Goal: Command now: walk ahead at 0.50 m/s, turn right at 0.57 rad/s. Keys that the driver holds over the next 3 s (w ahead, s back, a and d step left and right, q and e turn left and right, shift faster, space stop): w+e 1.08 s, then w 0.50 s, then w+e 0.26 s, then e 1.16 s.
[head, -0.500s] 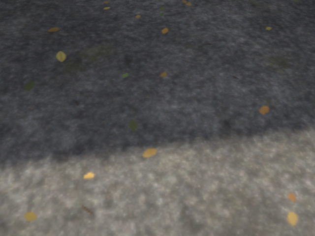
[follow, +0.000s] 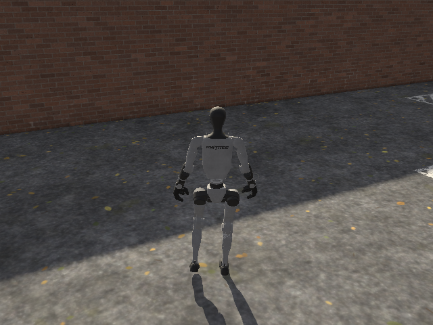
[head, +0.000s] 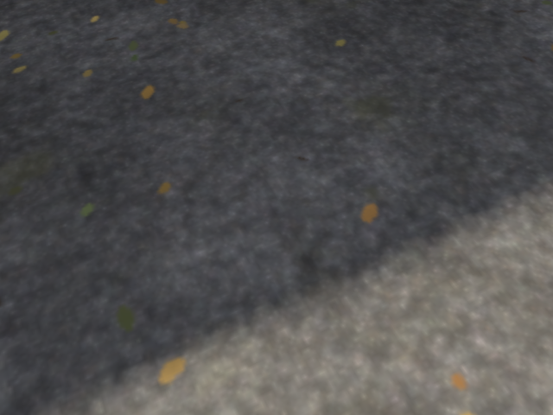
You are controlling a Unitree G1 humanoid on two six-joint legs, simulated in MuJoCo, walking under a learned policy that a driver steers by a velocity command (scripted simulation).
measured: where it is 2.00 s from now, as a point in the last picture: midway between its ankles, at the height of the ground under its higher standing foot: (457, 230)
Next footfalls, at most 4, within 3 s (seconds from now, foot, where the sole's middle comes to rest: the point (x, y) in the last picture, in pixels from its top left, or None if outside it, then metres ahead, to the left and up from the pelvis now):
0.32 left None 0.37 0.14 -0.77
0.82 right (390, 370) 0.55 -0.21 -0.77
1.32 left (381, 245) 0.90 -0.23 -0.77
1.86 right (515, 235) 0.94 -0.61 -0.77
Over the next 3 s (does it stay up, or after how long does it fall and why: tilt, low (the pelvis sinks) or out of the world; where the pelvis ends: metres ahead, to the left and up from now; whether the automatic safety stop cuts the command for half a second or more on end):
stays up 0.99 -0.59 0.01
